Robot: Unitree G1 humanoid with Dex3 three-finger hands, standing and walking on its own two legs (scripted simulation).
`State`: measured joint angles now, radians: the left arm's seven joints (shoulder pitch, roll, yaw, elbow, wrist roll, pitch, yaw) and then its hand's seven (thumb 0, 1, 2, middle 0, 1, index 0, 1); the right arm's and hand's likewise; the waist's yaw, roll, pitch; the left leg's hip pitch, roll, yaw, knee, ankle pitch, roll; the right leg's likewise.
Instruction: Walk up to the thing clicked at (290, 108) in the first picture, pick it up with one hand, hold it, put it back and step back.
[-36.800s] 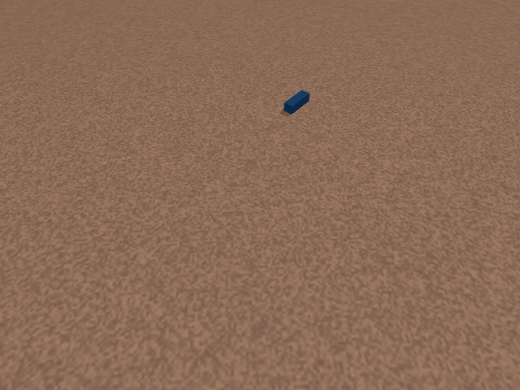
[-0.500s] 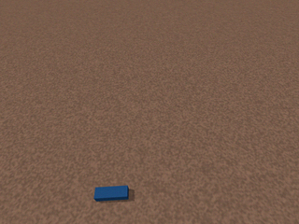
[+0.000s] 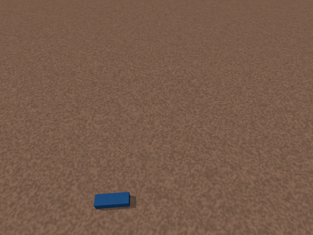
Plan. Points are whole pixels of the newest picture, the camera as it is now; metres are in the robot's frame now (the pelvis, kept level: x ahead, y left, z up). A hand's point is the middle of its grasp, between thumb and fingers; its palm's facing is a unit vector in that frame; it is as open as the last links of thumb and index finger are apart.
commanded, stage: stand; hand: left
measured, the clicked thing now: (112, 200) +0.45 +0.28 -0.75
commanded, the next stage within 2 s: rise first in 1.98 s
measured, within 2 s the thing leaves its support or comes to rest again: neither
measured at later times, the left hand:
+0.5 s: hand out of the picture +0.06 +0.24 -0.16, palm faces -0.04 -0.94 -0.35, open 7.4 cm
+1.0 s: hand out of the picture +0.08 +0.24 -0.16, palm faces -0.04 -0.94 -0.34, open 7.4 cm
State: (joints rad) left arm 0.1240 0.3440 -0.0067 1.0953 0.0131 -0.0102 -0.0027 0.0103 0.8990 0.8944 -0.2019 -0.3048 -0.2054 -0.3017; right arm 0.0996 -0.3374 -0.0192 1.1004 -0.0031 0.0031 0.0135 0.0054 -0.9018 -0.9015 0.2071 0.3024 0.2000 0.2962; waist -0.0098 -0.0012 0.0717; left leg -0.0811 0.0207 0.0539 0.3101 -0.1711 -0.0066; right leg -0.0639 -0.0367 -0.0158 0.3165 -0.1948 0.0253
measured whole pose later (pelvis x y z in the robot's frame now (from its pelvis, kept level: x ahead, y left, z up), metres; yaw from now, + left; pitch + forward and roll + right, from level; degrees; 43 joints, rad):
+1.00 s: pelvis +0.00 -0.01 +0.00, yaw +0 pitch -2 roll +0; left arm 0.11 0.35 0.00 1.12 0.01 -0.01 -0.01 0.01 0.90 0.89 -0.20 -0.30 -0.20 -0.30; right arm 0.11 -0.34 0.00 1.13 -0.01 -0.01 0.01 0.00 -0.90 -0.90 0.21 0.30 0.20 0.30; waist -0.01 0.00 0.05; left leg -0.10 0.04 0.05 0.30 -0.16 -0.03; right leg -0.08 -0.01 -0.02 0.30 -0.19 0.00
